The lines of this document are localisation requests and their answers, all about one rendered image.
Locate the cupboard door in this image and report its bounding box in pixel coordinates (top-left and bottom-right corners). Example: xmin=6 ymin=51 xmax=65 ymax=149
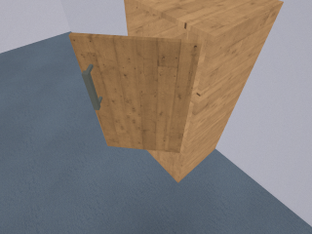
xmin=68 ymin=32 xmax=202 ymax=153

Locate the handle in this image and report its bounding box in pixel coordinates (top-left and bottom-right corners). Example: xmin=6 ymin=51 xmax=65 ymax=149
xmin=81 ymin=63 xmax=102 ymax=110

